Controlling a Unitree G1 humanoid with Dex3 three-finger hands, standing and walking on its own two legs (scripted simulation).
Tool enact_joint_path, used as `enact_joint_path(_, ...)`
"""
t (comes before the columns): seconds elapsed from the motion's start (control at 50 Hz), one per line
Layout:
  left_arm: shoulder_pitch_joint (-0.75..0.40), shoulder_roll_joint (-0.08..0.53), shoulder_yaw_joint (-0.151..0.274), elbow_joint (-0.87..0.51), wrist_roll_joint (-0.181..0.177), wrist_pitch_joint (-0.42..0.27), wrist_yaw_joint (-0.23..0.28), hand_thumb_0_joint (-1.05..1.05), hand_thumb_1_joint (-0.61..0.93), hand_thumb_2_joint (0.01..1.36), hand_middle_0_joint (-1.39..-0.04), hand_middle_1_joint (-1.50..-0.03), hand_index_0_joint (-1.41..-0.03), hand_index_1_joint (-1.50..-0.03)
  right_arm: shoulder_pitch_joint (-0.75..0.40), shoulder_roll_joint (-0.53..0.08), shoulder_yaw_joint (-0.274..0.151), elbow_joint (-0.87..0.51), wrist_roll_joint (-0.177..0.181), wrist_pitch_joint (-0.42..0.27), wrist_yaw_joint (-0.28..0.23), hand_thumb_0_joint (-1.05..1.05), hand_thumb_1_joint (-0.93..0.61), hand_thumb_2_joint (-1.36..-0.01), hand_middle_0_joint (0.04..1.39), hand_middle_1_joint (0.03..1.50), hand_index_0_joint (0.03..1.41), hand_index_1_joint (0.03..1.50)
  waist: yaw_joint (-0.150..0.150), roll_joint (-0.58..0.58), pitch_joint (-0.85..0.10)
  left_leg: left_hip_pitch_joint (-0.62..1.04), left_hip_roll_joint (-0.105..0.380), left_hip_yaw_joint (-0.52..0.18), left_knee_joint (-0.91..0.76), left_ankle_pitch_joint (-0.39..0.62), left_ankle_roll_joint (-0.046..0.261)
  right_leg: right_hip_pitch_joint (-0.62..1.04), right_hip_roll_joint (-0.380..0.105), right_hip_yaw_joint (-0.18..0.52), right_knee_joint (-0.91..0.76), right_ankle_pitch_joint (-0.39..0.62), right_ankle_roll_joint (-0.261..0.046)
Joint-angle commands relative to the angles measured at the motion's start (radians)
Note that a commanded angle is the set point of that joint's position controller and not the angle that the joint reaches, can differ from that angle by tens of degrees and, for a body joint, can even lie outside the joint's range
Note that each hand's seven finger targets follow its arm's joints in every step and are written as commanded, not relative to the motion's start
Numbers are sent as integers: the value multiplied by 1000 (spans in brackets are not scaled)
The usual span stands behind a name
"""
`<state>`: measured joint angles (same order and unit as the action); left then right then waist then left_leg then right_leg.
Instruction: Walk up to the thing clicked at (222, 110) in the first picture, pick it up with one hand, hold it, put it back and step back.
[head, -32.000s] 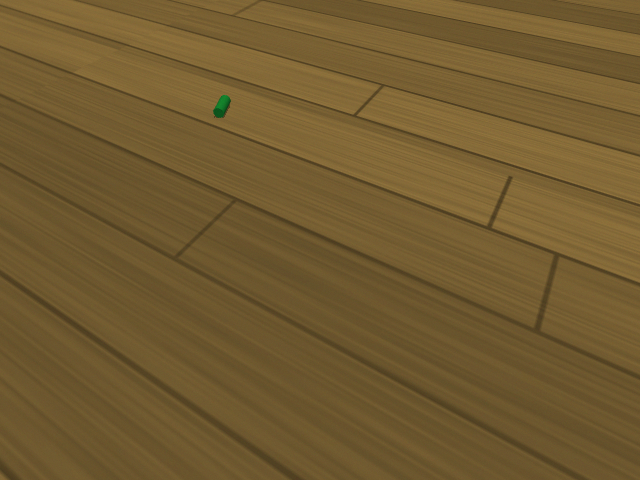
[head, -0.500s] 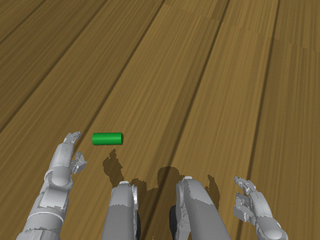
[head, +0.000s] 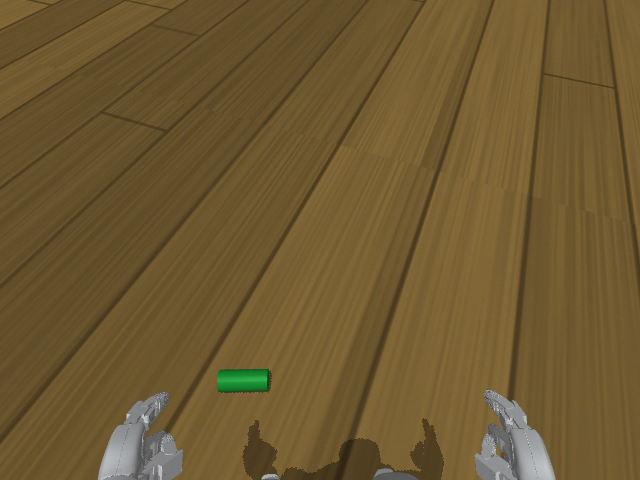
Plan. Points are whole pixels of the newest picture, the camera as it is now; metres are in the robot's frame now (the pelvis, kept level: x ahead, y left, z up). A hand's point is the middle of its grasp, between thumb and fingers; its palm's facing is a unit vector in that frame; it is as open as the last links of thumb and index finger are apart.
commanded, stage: home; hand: left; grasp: from above
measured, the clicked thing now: (243, 380) +0.50 +0.20 -0.68
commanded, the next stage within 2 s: none
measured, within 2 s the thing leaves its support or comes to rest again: neither
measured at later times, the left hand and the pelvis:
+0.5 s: hand (176, 470) +0.17 +0.18 -0.04, palm faces +0.06 -0.98 -0.20, open 7.4 cm; pelvis +0.01 -0.01 +0.01, yaw +1 degrees
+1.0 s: hand (182, 473) +0.17 +0.17 -0.04, palm faces +0.05 -0.98 -0.20, open 7.4 cm; pelvis +0.01 -0.01 +0.01, yaw +1 degrees
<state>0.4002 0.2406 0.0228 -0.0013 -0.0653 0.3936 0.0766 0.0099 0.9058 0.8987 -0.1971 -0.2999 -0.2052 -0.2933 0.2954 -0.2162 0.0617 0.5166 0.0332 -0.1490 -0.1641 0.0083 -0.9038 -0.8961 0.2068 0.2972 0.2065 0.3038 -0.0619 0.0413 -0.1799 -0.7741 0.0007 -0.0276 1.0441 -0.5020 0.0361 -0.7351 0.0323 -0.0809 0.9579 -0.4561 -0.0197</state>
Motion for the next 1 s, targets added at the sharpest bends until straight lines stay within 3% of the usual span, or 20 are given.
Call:
enact_joint_path(0.0,50,81,43,-248,4,-18,-9,0,900,899,-199,-298,-199,-298,-53,-129,-57,-157,-4,-67,-22,0,-901,-899,200,299,200,299,9,42,-92,200,19,-69,-230,299,-23,131,15,8,-148,223,-11)
enact_joint_path(0.14,63,86,45,-285,4,-11,-37,0,900,899,-199,-299,-199,-299,-58,-128,-60,-162,-12,-101,-28,0,-901,-899,200,299,199,299,5,-1,-29,186,4,-51,-244,225,-7,149,6,13,-197,175,-1)
enact_joint_path(0.24,60,96,52,-283,11,-23,-47,0,900,899,-199,-299,-199,-298,-51,-139,-70,-155,-17,-115,-26,0,-901,-899,200,299,200,299,9,13,-64,215,1,-54,-236,299,-13,168,5,15,-178,224,-4)
enact_joint_path(0.38,54,109,63,-291,13,-35,-42,0,900,899,-199,-299,-199,-298,-58,-142,-72,-140,-20,-120,-25,0,-901,-899,200,299,200,299,20,36,-60,212,-7,-40,-233,288,-13,186,1,24,-185,225,-4)
enact_joint_path(0.44,80,89,47,-260,13,-30,-41,0,901,899,-199,-299,-199,-299,-67,-133,-65,-151,-16,-118,-23,0,-901,-899,200,299,199,299,22,5,-48,204,-9,-33,-229,277,-8,187,-2,26,-197,222,-1)
enact_joint_path(0.46,80,100,62,-265,11,-31,-42,0,901,899,-199,-299,-199,-299,-62,-143,-72,-145,-17,-119,-23,0,-901,-899,200,299,199,299,22,-1,-64,207,-8,-35,-226,288,-8,196,-1,27,-192,231,-2)
enact_joint_path(0.56,85,93,51,-268,11,-26,-43,0,901,899,-199,-299,-199,-299,-54,-140,-71,-142,-16,-119,-22,0,-901,-899,200,299,199,299,17,6,-88,226,-6,-34,-211,359,-11,200,-3,31,-177,291,-2)
enact_joint_path(0.58,85,100,59,-263,11,-28,-41,0,901,899,-199,-299,-199,-299,-57,-137,-70,-141,-15,-118,-22,0,-901,-899,200,299,199,299,27,7,-74,212,-7,-32,-212,347,-10,201,-3,30,-181,286,0)
enact_joint_path(0.72,82,109,69,-265,9,-29,-42,0,901,899,-199,-299,-199,-299,-59,-139,-73,-143,-17,-120,-23,0,-902,-899,200,299,199,299,23,-3,-57,191,-10,-26,-214,272,-5,191,-6,36,-197,232,4)
enact_joint_path(0.84,87,94,52,-257,10,-26,-47,0,901,899,-199,-299,-199,-299,-60,-137,-73,-140,-17,-125,-22,0,-902,-899,200,299,199,299,18,5,-65,205,-5,-34,-218,292,-10,184,-3,33,-185,236,1)
enact_joint_path(0.98,66,101,58,-277,10,-28,-45,0,901,899,-199,-299,-199,-299,-63,-139,-74,-142,-16,-128,-24,0,-902,-899,200,299,199,299,19,-1,-43,192,-8,-24,-218,233,-4,177,-7,40,-201,197,6)
